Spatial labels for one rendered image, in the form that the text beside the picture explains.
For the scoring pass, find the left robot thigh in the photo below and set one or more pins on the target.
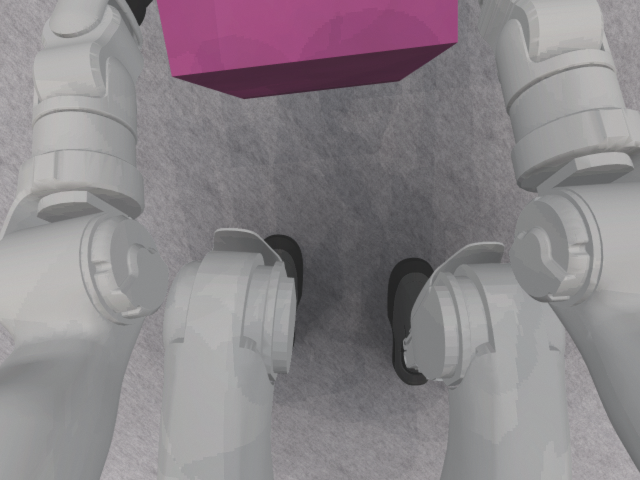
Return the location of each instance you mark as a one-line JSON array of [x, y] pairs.
[[217, 396]]

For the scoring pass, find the robot left forearm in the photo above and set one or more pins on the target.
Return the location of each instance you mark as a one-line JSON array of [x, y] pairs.
[[84, 118]]

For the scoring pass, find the right robot upper arm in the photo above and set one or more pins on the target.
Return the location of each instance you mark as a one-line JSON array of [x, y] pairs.
[[578, 248]]

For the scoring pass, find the robot left shin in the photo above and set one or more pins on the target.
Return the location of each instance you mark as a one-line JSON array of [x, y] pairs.
[[177, 304]]

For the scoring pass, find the robot right forearm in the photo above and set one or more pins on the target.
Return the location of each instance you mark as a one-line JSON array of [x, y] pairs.
[[559, 84]]

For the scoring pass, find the robot left hand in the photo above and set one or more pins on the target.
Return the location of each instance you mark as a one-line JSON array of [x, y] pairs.
[[138, 7]]

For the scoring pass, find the left robot upper arm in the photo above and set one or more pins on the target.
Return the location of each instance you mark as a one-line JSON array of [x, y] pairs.
[[74, 295]]

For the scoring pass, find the carton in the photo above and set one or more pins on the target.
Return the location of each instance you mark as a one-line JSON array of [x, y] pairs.
[[260, 48]]

